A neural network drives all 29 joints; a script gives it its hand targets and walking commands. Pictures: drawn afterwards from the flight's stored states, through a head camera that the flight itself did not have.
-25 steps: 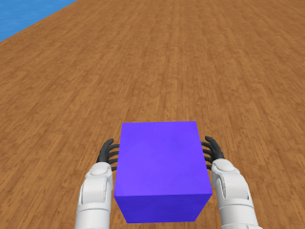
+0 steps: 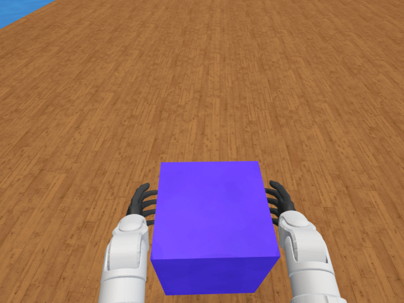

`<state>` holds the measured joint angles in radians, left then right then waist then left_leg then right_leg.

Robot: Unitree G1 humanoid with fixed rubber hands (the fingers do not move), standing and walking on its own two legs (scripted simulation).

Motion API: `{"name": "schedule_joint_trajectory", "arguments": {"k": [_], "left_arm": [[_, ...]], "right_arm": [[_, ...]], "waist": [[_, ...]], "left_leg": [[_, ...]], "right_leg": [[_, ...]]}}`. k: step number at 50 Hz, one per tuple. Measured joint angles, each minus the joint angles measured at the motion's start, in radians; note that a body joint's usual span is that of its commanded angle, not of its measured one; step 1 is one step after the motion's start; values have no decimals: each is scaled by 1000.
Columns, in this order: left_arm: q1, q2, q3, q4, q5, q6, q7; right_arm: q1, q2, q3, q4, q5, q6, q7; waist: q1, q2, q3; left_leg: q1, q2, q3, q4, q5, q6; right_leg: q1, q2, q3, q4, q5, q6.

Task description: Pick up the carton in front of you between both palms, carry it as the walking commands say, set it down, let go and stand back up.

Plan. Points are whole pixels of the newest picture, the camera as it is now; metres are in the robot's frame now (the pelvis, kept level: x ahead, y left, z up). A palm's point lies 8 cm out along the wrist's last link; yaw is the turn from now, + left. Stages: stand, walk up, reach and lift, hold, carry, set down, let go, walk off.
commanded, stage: set down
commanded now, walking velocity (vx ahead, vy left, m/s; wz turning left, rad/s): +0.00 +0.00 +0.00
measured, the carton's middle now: (210, 230) +0.30 +0.00 -0.04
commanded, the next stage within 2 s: none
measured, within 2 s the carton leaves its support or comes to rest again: neither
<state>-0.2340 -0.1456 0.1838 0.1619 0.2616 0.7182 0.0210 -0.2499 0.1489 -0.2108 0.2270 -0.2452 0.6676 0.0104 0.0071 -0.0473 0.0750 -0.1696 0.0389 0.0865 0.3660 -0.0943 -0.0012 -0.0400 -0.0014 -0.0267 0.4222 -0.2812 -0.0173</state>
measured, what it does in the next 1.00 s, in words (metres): lowers itself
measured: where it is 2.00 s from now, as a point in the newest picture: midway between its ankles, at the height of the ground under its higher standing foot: outside the picture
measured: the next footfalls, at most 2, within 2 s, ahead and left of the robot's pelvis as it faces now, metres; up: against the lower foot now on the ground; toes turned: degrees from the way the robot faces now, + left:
none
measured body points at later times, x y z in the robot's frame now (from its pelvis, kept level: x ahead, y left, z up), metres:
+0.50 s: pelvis -0.04 +0.02 -0.06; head +0.17 +0.03 +0.34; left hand +0.37 +0.15 -0.14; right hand +0.36 -0.15 -0.13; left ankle +0.07 +0.12 -0.74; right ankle -0.02 -0.11 -0.74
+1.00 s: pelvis -0.06 +0.01 -0.19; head +0.22 +0.02 +0.17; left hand +0.43 +0.17 -0.28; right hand +0.42 -0.14 -0.28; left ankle +0.07 +0.12 -0.74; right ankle -0.03 -0.11 -0.74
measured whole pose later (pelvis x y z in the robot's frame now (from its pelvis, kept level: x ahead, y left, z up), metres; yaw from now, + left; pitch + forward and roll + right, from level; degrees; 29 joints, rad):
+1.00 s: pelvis -0.06 +0.01 -0.19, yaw -6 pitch +43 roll -2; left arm -0.93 -0.04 0.51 0.56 0.32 0.32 -0.03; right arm -0.95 0.11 -0.52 0.61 -0.26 0.29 -0.04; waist 0.05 -0.07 -0.12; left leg -1.77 0.03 -0.03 1.37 -0.34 0.00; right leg -1.66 0.07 0.00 1.45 -0.55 0.00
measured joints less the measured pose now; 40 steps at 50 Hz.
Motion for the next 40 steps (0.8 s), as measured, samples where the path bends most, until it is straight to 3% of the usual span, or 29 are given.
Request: {"name": "schedule_joint_trajectory", "arguments": {"k": [7,11,17,22,28,33,40], "left_arm": [[-190,-44,202,176,89,-76,-37],[-309,-42,291,279,140,-135,-51],[-411,-37,347,373,200,-266,-63],[-441,-22,330,389,169,-414,-45],[-438,20,253,337,49,-521,-5],[-462,50,226,293,-24,-511,10],[-570,62,293,341,21,-429,-25]], "right_arm": [[-201,37,-177,229,-95,-106,30],[-321,39,-279,340,-165,-177,42],[-413,28,-358,400,-218,-289,51],[-444,-2,-327,402,-167,-413,35],[-462,-43,-225,367,-13,-510,-8],[-496,-59,-181,335,66,-503,-35],[-589,-42,-265,356,19,-418,-29]], "waist": [[49,-1,53],[39,-7,83],[18,-6,90],[16,1,100],[16,-4,50],[16,-10,-56],[23,-20,-162]], "left_leg": [[-44,-33,-60,102,-46,1],[-118,-41,-72,176,-73,7],[-340,-44,-74,274,-87,15],[-597,-38,-71,380,-97,20],[-938,-30,-69,535,-123,20],[-1170,-23,-73,671,-159,15],[-1363,-16,-87,824,-208,7]], "right_leg": [[-72,20,68,112,-28,-4],[-145,22,73,185,-54,-3],[-366,22,72,288,-71,16],[-625,29,74,399,-86,26],[-969,40,75,564,-120,33],[-1201,51,72,704,-161,31],[-1387,62,57,857,-215,22]]}}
